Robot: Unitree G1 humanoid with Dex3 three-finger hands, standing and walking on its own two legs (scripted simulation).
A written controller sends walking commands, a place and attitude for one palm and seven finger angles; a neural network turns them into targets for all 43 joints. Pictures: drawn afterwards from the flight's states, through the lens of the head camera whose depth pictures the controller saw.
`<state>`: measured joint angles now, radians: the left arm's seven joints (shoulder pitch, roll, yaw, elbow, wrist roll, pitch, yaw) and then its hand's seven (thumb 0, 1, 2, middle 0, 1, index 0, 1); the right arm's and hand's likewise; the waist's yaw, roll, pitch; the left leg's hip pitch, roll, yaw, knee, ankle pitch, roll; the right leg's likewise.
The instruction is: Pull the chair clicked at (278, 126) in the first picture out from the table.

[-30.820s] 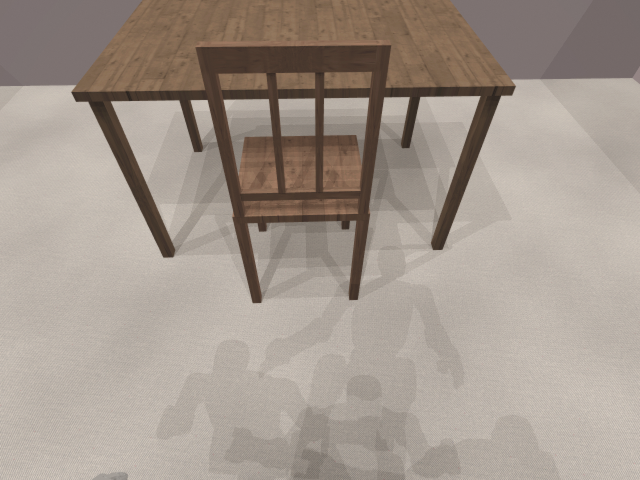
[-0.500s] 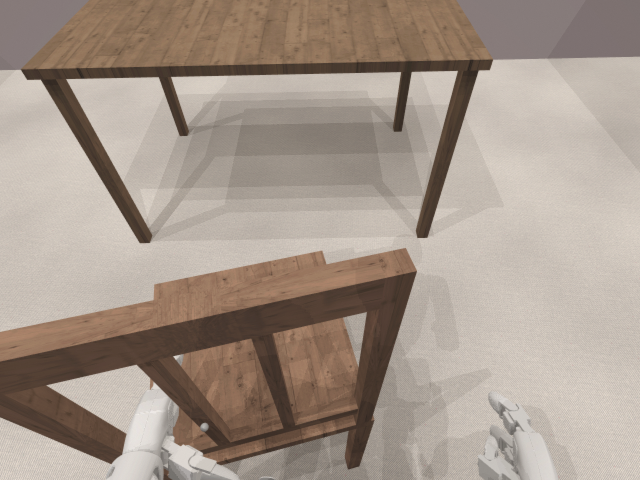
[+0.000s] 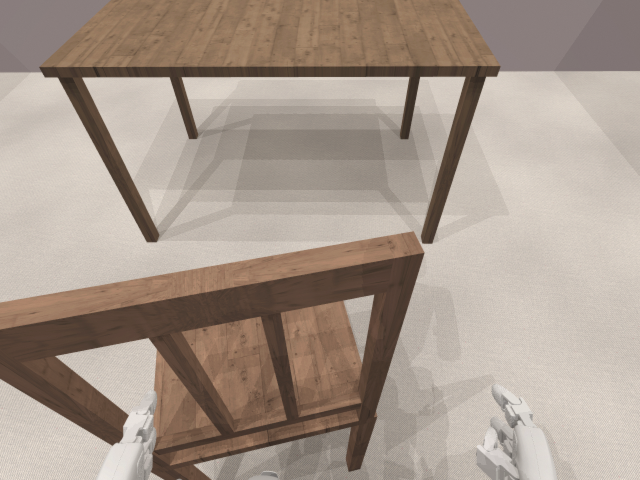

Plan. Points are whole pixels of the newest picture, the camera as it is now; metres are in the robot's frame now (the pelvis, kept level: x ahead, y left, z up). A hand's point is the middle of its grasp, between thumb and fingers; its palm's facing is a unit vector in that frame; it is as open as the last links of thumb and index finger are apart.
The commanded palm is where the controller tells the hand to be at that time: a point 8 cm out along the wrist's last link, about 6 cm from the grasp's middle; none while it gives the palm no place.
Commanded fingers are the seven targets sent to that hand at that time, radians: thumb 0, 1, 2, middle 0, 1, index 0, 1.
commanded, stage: draw the fingers out of the gap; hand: left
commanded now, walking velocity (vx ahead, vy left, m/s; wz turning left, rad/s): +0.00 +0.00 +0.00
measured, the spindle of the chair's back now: (202, 389) +0.24 +0.16 -0.01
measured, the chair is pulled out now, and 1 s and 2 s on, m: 0.61 0.61 0.60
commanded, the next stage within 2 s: draw the hand back to the body in 0.22 s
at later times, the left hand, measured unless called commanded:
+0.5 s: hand out of the picture +0.11 +0.17 +0.02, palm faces +0.08 -1.00 -0.05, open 17.5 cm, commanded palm +0.07 +0.23 +0.03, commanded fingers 0.00 -0.55 0.20 0.00 0.00 0.00 0.00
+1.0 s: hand (115, 458) +0.14 +0.20 +0.08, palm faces +0.05 -0.95 -0.31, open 16.5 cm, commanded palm +0.11 +0.27 +0.13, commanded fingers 0.00 -0.04 0.44 -0.07 -0.10 -0.07 -0.10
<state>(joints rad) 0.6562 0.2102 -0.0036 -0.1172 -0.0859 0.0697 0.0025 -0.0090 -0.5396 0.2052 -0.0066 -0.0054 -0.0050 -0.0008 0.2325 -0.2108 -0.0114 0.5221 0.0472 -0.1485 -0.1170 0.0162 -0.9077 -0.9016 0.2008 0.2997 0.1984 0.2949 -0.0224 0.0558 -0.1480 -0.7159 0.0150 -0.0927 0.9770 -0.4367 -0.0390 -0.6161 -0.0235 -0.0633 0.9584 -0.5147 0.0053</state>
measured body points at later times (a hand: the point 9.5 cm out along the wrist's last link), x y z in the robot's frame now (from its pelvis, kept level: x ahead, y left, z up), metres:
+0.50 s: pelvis -0.01 +0.01 -0.01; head +0.02 +0.01 +0.43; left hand +0.10 +0.22 +0.02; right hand +0.18 -0.22 -0.07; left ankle +0.03 +0.14 -0.68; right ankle -0.02 -0.12 -0.68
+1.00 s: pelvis +0.00 +0.01 +0.02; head -0.01 +0.00 +0.47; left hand +0.14 +0.25 +0.10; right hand +0.18 -0.22 -0.05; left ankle +0.03 +0.14 -0.68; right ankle -0.02 -0.12 -0.68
